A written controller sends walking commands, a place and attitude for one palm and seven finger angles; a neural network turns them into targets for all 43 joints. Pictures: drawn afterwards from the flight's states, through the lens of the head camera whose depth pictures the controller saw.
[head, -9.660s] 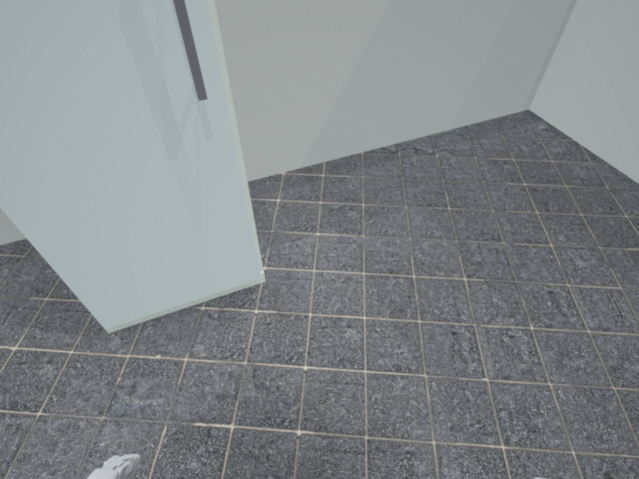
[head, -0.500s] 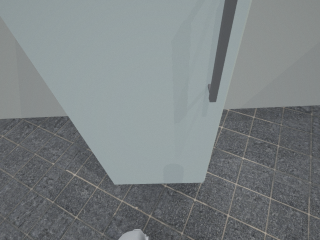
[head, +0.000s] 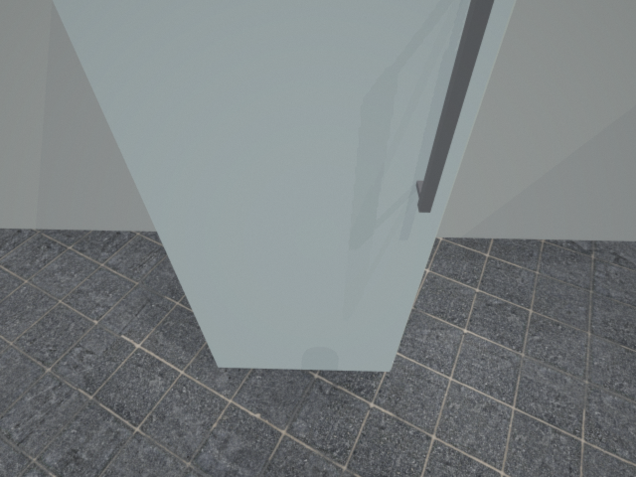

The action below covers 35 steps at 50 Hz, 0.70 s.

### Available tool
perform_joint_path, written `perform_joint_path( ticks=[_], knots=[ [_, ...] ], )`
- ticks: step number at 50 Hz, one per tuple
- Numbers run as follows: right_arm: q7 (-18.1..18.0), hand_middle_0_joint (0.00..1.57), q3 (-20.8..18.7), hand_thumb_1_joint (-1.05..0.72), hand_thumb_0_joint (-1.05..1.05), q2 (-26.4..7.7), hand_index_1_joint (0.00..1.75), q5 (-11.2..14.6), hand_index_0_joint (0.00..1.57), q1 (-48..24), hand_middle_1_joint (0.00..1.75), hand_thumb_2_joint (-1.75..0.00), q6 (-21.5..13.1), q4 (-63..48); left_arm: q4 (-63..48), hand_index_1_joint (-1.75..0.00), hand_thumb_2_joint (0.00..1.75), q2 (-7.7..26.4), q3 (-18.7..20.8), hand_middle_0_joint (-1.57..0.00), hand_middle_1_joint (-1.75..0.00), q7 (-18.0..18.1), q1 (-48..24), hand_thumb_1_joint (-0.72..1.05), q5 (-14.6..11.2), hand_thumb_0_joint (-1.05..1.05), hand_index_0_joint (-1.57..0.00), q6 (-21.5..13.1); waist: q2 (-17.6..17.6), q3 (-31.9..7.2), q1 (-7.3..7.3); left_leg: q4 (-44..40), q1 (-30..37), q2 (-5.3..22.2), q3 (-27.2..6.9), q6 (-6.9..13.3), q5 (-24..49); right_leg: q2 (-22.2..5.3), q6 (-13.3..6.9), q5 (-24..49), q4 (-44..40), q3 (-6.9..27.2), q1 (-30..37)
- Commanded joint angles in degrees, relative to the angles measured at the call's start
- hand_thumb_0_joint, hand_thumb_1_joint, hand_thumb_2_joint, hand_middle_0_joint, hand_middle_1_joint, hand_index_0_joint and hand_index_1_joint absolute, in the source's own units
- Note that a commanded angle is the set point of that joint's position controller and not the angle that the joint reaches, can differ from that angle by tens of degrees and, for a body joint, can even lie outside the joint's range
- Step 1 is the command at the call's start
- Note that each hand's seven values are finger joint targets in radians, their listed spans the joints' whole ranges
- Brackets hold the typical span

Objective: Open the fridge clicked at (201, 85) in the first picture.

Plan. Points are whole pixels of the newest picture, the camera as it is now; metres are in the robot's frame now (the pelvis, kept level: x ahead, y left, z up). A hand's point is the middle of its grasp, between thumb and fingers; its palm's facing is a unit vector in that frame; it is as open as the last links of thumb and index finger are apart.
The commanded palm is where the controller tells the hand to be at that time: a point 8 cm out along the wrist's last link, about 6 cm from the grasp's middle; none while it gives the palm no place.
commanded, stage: come to a stop and stand still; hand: right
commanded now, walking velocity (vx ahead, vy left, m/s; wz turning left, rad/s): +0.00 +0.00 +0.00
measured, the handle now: (446, 108) +0.52 -0.14 +0.22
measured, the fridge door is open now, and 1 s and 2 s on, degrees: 0 0 0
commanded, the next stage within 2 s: look again from close up in 0.44 s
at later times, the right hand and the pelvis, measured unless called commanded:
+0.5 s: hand out of the picture -0.06 -0.15 -0.18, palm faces +0.02 +0.99 -0.15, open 7.4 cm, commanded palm none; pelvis -0.02 +0.00 +0.00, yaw +0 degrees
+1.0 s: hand out of the picture -0.02 -0.20 -0.19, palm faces +0.03 +0.98 -0.17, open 7.4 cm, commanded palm none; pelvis -0.03 -0.03 -0.01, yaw -1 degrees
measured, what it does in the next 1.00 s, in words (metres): stands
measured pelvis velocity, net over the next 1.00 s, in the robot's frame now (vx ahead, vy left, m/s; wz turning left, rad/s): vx -0.03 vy -0.03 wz -0.02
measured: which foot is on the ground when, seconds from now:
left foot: down 0.00-1.00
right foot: down 0.00-1.00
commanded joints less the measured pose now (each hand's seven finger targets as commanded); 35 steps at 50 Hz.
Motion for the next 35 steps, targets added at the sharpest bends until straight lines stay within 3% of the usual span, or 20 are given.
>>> perform_joint_path(
  ticks=[1,6,20,21,22,23,24,25,28,30,35],
  knots=[
    [-0.1,0.2,-0.9,-0.9,0.0,-5.1,0.3,0.0,0.2,3.3,0.3,-0.9,-0.6,-1.3,-0.5,-0.3,0.9,3.7,0.6,-0.2,-0.3,0.3,3.2,0.9,0.2,0.0,-0.2,-0.3,-1.2,6.2,0.66,-9.9,-10.5,6.2,-6.3,0.9,-5.1,-5.5,1.0,-6.3,-6.6,7.5,1.0],
    [-0.1,0.2,-1.0,-0.9,0.0,-4.7,0.3,0.1,0.2,4.4,0.3,-0.9,-0.6,-0.9,0.5,-0.3,0.9,3.0,0.4,-0.2,-0.3,0.4,5.2,0.9,0.3,0.0,-0.2,-0.2,-1.3,5.9,0.45,-10.1,-10.8,5.9,-6.3,1.1,-7.1,-5.4,1.2,-7.8,-6.7,7.6,0.0],
    [-0.2,0.2,-1.0,-0.9,0.0,-2.6,0.3,0.2,0.2,6.7,0.3,-0.9,-1.1,-0.2,1.5,-0.3,0.9,0.9,0.4,-0.2,-0.3,0.8,9.0,0.9,0.3,0.0,-0.2,-0.9,-0.9,3.8,0.41,-8.5,-9.6,5.4,-5.7,1.3,-3.5,-6.0,1.1,-6.2,-6.2,7.9,-0.9],
    [-2.1,0.2,-0.1,-0.9,0.0,-4.7,0.3,-1.0,0.2,9.0,0.3,-0.9,-2.2,0.1,-3.2,-0.3,0.9,4.6,0.2,-0.2,-0.3,-0.1,0.5,0.9,0.2,0.0,-0.2,-1.6,-3.8,8.0,-2.24,-9.0,-11.8,7.3,-9.5,1.9,7.3,-4.9,2.6,-3.7,6.1,6.0,-6.0],
    [-1.9,0.2,-0.7,-0.9,0.0,-6.7,0.3,-0.7,0.2,7.6,0.3,-0.9,-3.4,-1.1,-5.3,-0.3,0.9,2.4,-0.3,-0.2,-0.3,-0.1,2.5,0.9,0.2,0.0,-0.2,-1.7,-3.4,3.8,1.34,-9.0,-10.2,11.0,-11.1,3.0,19.8,-4.4,2.5,-0.6,5.9,6.8,-3.2],
    [-1.6,0.2,-0.8,-0.9,0.0,-6.3,0.3,-0.5,0.2,6.2,0.3,-0.9,-3.6,-2.2,-4.0,-0.3,0.9,0.2,-0.1,-0.2,-0.3,0.1,7.2,0.9,0.3,0.0,-0.2,-2.0,-2.8,-1.6,2.3,-5.2,-6.4,10.5,-9.3,3.5,18.1,-3.9,1.7,-1.8,3.9,6.6,-0.2],
    [-1.5,0.2,-0.7,-0.9,0.0,-5.7,0.3,-0.1,0.2,6.1,0.3,-0.9,-3.7,-2.3,-3.5,-0.3,0.9,1.5,-0.1,-0.2,-0.3,0.1,8.6,0.9,0.3,0.0,-0.2,-2.2,0.5,-6.0,2.03,-3.4,-3.8,8.5,-7.9,3.3,17.1,-4.3,1.2,1.7,3.7,7.2,0.3],
    [-1.5,0.2,-0.7,-0.9,0.0,-5.1,0.3,0.1,0.2,5.3,0.3,-0.9,-3.4,-2.8,-3.7,-0.3,0.9,2.6,0.1,-0.2,-0.3,0.2,8.8,0.9,0.2,0.0,-0.2,-2.2,2.5,-6.4,2.19,-3.2,-4.0,7.3,-7.0,3.2,11.3,-4.8,0.8,1.9,3.4,7.4,0.3],
    [-1.3,0.2,-0.7,-0.9,0.0,-4.5,0.3,-0.2,0.2,4.7,0.3,-0.9,-2.2,-4.4,-5.1,-0.3,0.9,3.4,0.5,-0.2,-0.3,0.2,6.9,0.9,0.4,0.0,-0.2,-1.6,-1.8,1.5,1.62,-3.2,-10.4,5.4,-6.2,3.0,-2.4,-5.4,0.3,-4.0,0.6,8.6,-3.6],
    [-1.1,0.2,-0.9,-0.9,0.0,-4.6,0.3,-0.4,0.2,5.6,0.3,-0.9,-1.7,-5.0,-6.0,-0.3,0.9,4.0,0.7,-0.2,-0.3,0.1,6.1,0.9,0.4,0.0,-0.2,-1.2,-0.9,5.0,1.21,-3.0,-12.1,4.5,-6.1,2.9,-6.0,-5.3,0.0,-9.2,-1.6,10.0,-7.1],
    [-0.9,0.2,-1.0,-0.9,0.0,-4.8,0.3,-0.5,0.2,6.6,0.3,-0.9,-1.2,-6.7,-7.3,-0.3,0.9,5.7,1.0,-0.2,-0.3,0.0,5.4,0.9,0.5,0.0,-0.2,-1.4,-2.0,4.7,0.45,-1.0,-10.4,3.6,-4.8,2.4,-3.2,-6.5,-0.8,-13.1,-5.4,12.4,-8.7]
  ],
)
